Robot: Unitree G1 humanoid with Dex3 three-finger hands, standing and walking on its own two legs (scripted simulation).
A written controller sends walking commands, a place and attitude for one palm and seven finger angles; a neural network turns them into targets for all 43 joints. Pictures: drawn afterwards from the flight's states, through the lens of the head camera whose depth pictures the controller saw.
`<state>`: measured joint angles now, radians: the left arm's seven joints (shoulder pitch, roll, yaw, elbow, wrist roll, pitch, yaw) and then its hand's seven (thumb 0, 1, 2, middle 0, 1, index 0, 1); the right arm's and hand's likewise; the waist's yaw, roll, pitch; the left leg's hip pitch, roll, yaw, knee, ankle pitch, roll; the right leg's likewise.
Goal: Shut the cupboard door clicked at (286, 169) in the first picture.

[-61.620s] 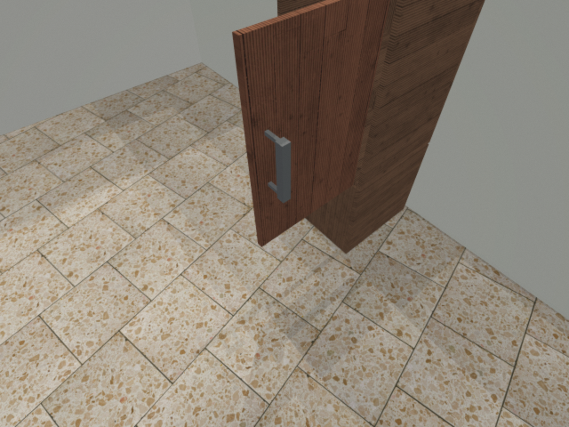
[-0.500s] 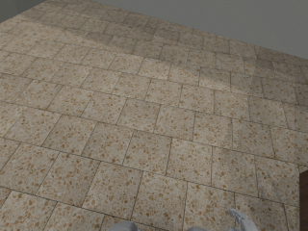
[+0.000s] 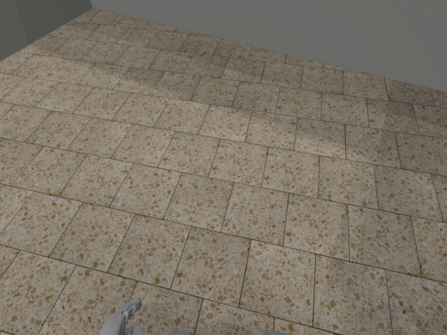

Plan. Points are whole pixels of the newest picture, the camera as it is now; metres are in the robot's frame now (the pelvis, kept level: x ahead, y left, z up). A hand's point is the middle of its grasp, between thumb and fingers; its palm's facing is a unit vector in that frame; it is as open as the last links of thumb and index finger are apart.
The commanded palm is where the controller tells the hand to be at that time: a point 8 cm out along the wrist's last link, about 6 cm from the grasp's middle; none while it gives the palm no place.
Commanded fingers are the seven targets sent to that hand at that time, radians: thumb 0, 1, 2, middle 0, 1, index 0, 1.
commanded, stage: turn to face it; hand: left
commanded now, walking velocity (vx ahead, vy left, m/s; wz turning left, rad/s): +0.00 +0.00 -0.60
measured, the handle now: out of the picture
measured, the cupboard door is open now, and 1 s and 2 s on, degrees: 30 30 30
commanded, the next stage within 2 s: none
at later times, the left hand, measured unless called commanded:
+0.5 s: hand (124, 333) +0.15 +0.21 -0.17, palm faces -0.11 -0.98 -0.16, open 7.4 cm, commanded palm none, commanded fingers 0.00 0.90 0.90 -0.20 -0.30 -0.20 -0.30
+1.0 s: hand (172, 272) +0.26 +0.13 -0.15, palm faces -0.47 -0.85 -0.24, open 7.4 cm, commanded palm none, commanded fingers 0.00 0.90 0.90 -0.20 -0.30 -0.20 -0.30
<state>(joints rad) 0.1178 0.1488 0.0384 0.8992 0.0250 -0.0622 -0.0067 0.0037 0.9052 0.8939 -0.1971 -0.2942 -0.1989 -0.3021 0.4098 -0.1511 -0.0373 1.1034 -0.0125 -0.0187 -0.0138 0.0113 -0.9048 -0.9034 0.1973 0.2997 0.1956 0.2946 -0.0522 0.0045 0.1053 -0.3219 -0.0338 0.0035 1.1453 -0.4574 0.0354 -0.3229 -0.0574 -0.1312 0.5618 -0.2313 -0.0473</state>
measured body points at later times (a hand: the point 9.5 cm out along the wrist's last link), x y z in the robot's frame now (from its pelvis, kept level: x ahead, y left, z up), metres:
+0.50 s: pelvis +0.08 +0.03 +0.01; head +0.11 +0.05 +0.45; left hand +0.16 +0.27 -0.16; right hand +0.15 -0.21 -0.12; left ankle +0.13 +0.12 -0.73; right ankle +0.04 -0.10 -0.65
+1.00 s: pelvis +0.09 +0.00 +0.00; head +0.13 -0.04 +0.45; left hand +0.29 +0.17 -0.14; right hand +0.03 -0.27 -0.14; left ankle +0.15 +0.13 -0.68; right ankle +0.05 -0.11 -0.73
